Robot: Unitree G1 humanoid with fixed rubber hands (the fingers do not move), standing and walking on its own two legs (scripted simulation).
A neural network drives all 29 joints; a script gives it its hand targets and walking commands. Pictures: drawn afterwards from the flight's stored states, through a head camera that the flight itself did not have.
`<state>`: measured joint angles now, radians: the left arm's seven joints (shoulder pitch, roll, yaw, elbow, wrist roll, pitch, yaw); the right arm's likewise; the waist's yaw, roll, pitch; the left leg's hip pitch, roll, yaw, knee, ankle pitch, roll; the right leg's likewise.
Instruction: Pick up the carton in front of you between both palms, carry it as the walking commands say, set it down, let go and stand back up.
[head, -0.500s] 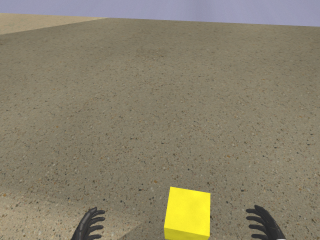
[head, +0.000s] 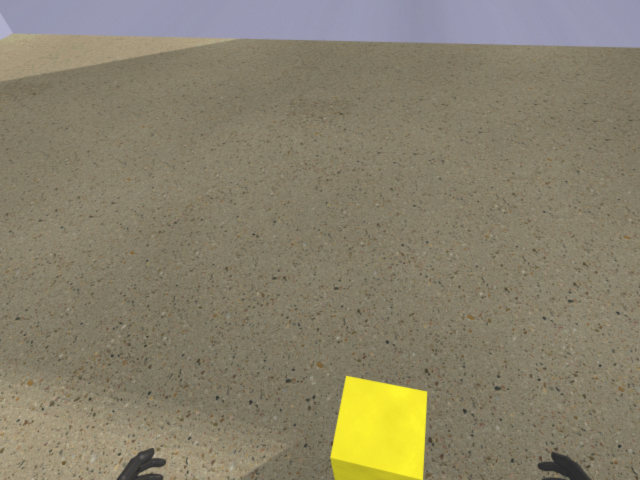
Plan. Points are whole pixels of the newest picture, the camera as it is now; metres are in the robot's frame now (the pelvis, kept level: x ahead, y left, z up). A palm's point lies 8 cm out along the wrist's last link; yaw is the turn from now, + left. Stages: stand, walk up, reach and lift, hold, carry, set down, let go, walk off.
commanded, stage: stand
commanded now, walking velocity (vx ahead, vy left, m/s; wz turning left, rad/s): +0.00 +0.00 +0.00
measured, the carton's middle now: (378, 438) +0.37 -0.07 -0.64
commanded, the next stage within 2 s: none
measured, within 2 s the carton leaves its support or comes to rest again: neither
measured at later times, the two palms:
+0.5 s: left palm out of the picture +0.10 +0.30 -0.09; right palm out of the picture +0.10 -0.30 -0.09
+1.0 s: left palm out of the picture +0.08 +0.31 -0.09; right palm out of the picture +0.07 -0.30 -0.10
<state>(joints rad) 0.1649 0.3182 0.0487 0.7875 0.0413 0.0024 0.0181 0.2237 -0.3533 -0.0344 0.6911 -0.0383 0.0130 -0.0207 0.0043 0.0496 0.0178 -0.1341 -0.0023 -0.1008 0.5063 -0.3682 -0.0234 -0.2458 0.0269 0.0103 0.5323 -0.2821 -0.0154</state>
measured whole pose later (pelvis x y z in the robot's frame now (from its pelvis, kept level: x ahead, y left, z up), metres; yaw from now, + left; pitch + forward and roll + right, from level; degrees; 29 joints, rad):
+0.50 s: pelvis -0.01 +0.00 +0.01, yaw +0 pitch -2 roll +0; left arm 0.13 0.34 0.04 0.93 0.03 0.00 0.01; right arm 0.21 -0.37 -0.01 0.82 -0.03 0.00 -0.03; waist 0.01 0.03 0.03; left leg -0.08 0.00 -0.09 0.43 -0.32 -0.03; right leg -0.19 0.02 0.01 0.46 -0.23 -0.01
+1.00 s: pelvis -0.02 +0.00 +0.01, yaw -1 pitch -3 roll +0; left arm 0.11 0.36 0.03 1.02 0.02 0.00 0.00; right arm 0.19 -0.39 0.00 0.92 -0.02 -0.01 -0.02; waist 0.01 0.02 0.03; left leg -0.06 0.00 -0.08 0.38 -0.28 -0.02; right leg -0.18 0.02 0.03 0.41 -0.19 -0.01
